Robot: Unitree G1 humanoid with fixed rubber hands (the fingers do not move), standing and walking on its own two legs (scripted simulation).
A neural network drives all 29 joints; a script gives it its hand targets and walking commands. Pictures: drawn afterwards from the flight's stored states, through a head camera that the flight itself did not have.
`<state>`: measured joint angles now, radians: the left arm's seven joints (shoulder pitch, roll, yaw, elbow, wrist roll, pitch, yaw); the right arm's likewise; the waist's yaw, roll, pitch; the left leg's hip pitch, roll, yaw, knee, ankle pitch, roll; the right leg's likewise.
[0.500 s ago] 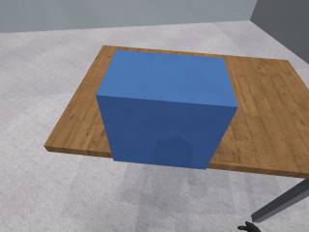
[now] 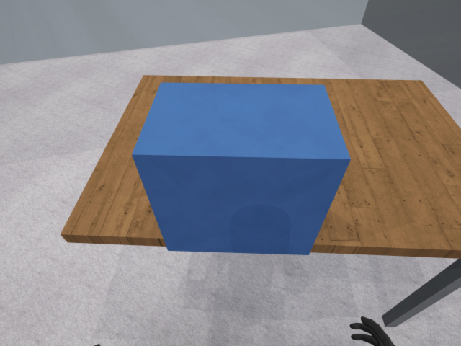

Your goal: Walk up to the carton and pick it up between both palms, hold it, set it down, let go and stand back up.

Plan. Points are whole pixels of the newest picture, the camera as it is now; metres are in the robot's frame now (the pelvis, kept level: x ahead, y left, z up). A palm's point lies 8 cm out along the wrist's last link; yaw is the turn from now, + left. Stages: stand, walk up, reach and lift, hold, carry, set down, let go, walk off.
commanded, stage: walk up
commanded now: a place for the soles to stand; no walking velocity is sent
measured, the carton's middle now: (239, 174) +0.42 +0.00 +0.08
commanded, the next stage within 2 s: reach and lift in 0.82 s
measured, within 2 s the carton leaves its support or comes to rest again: neither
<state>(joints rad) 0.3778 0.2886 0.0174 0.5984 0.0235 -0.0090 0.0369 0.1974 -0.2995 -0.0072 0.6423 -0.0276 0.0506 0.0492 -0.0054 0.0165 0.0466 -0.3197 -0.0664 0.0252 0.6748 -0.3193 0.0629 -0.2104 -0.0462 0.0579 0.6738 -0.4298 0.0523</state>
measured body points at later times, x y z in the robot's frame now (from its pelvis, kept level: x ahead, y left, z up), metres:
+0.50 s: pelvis -0.01 +0.00 +0.01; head +0.00 -0.02 +0.45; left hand +0.10 +0.26 -0.09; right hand +0.10 -0.27 -0.11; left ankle +0.03 +0.08 -0.72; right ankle -0.04 -0.15 -0.72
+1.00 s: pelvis -0.04 -0.01 +0.00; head +0.00 -0.01 +0.45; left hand +0.18 +0.23 -0.08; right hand +0.11 -0.29 -0.10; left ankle +0.03 +0.08 -0.72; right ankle -0.04 -0.15 -0.72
